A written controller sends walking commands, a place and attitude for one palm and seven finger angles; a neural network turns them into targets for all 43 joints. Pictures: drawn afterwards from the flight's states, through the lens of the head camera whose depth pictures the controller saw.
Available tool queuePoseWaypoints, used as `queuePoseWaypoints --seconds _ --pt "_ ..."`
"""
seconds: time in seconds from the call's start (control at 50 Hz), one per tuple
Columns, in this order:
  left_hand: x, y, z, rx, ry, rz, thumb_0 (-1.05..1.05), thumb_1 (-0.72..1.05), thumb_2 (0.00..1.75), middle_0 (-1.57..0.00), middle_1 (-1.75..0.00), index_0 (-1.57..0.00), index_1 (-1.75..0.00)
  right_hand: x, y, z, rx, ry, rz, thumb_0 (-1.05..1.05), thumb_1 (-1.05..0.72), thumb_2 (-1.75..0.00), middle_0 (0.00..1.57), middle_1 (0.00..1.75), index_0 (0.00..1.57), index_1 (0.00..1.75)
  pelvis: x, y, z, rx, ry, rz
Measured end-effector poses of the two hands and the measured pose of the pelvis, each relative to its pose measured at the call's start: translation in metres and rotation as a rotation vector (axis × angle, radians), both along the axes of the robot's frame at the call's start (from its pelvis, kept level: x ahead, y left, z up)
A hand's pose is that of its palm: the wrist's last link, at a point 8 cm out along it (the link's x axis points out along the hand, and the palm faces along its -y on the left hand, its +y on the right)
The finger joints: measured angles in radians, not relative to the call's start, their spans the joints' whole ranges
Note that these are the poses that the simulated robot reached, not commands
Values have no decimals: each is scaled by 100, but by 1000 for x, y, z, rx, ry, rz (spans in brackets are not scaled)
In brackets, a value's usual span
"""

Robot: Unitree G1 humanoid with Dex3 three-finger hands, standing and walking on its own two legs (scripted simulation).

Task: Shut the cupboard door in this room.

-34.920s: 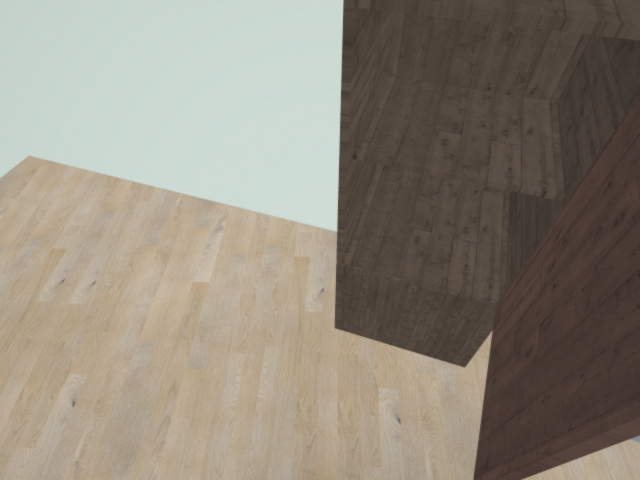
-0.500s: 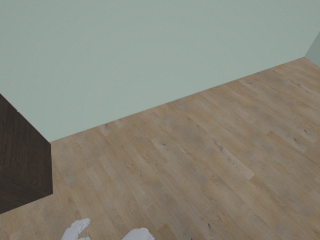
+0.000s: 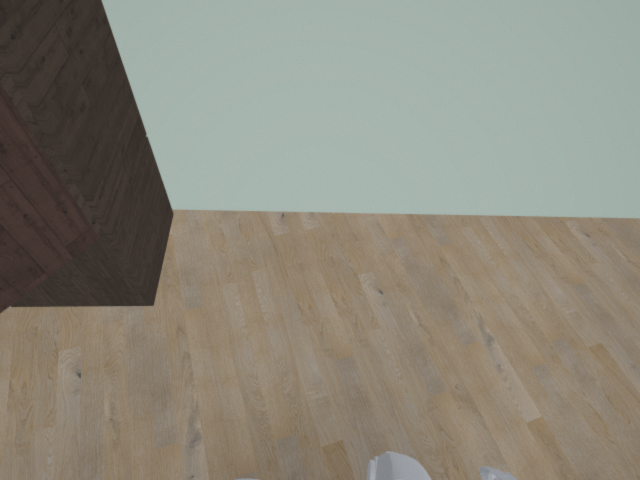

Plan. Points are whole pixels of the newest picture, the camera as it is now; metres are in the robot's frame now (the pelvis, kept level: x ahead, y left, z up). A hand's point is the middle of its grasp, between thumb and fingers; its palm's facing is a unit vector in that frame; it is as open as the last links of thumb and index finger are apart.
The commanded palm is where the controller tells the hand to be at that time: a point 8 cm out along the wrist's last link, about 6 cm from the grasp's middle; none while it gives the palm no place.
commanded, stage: turn to face it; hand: left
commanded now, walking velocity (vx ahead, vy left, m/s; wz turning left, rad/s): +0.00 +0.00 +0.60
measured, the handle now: out of the picture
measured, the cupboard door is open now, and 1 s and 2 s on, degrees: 53 53 53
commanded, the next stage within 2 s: take the last steps up to it in 1.56 s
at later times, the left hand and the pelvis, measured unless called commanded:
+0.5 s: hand out of the picture +0.06 +0.18 -0.14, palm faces +0.27 -0.92 -0.29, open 7.4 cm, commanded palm none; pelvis -0.01 -0.05 +0.00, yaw +18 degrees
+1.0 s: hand out of the picture -0.16 +0.21 -0.18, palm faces +0.61 -0.75 -0.26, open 7.4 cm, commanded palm none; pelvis -0.06 +0.00 +0.00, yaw +36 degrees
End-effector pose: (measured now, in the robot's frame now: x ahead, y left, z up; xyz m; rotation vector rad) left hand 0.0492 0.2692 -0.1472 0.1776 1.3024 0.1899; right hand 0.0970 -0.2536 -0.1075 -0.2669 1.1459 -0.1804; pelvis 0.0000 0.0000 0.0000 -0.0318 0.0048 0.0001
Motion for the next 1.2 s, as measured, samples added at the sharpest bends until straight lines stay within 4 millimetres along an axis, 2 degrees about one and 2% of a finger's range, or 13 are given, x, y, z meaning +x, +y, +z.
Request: queuePoseWaypoints --seconds 0.1,0.2,0.3,0.38,0.44,0.52,0.64,0.74,0.84,0.9,0.96,1.04,1.2 --pt "13 7 13 5 -86 31 0 91 89 -20 -30 -20 -30 -2 14 1 15 21 39 0 -90 -90 20 30 20 30 -2 5 6 -4 -1 54" --pt "25 3 22 16 -156 58 0 91 89 -20 -30 -20 -30 -14 15 -6 34 66 62 0 -90 -90 20 30 20 30 -5 1 6 -1 1 115" --pt "33 -10 32 33 -211 77 0 91 89 -20 -30 -20 -30 -27 3 -18 50 127 79 1 -90 -90 20 30 20 30 -9 -11 4 2 8 175" --pt "28 -25 37 59 -248 107 0 91 89 -20 -30 -20 -30 -31 -15 -32 65 168 102 1 -90 -90 20 30 20 30 -11 -29 -1 14 18 228" --pt "11 -37 40 86 -252 134 0 91 89 -20 -30 -21 -30 -25 -28 -41 74 179 123 1 -90 -90 20 30 20 30 -13 -40 -5 23 10 258" --pt "-25 -50 45 91 -207 205 0 90 89 -20 -30 -21 -30 -9 -37 -37 73 178 180 1 -91 -90 20 30 20 30 -15 -47 2 43 -5 325" --pt "-82 -59 40 78 -149 324 0 90 89 -20 -30 -21 -30 21 -30 -30 52 171 289 1 -91 -90 20 30 19 30 -18 -47 5 67 -9 415" --pt "-140 -57 27 53 -76 427 0 90 89 -20 -30 -21 -30 57 5 -24 30 126 411 1 -91 -90 20 30 19 30 -29 -36 2 66 -1 477" --pt "-208 -43 -1 23 7 544 0 90 89 -20 -30 -21 -30 93 64 -18 11 8 549 1 -91 -90 20 30 19 30 -43 -12 -14 36 6 544" --pt "-236 -34 -7 15 64 597 0 90 89 -20 -30 -21 -30 100 95 -8 15 -46 610 1 -91 -90 20 30 19 30 -51 -4 -13 31 1 565" --pt "-244 -26 -1 14 60 629 1 91 89 -20 -30 -20 -30 97 114 3 14 -65 645 0 -91 -90 20 30 20 30 -56 1 -4 9 -7 597" --pt "-238 -16 9 26 -18 655 1 91 89 -19 -30 -20 -30 85 127 6 20 -42 683 0 -90 -90 20 30 20 30 -61 4 4 -2 -14 648" --pt "-213 -9 25 73 -142 688 0 91 89 -20 -30 -20 -30 57 118 -8 35 61 711 0 -90 -90 20 30 20 30 -64 -3 6 3 -8 744"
